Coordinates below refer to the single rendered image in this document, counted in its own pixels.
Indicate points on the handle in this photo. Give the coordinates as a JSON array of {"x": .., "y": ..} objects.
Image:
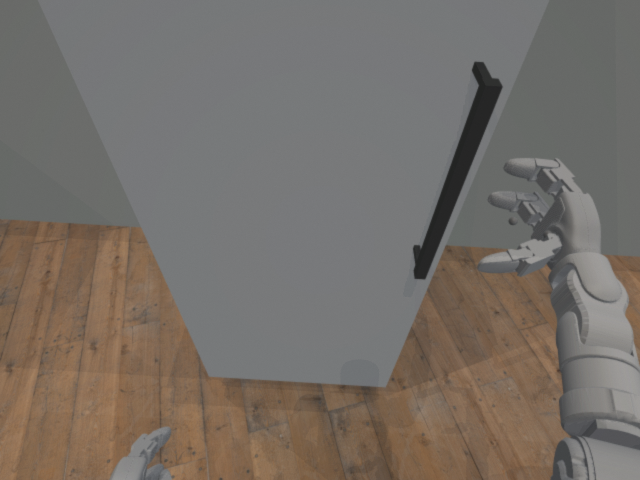
[{"x": 483, "y": 105}]

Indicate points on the left robot hand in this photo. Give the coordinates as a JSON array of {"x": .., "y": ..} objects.
[{"x": 134, "y": 466}]

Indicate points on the fridge door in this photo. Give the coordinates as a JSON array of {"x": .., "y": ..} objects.
[{"x": 283, "y": 157}]

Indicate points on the right robot hand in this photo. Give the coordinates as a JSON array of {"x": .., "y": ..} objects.
[{"x": 573, "y": 218}]

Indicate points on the robot right upper arm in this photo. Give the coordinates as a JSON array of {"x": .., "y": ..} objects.
[{"x": 584, "y": 458}]

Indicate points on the right robot forearm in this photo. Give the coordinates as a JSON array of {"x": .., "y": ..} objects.
[{"x": 596, "y": 351}]

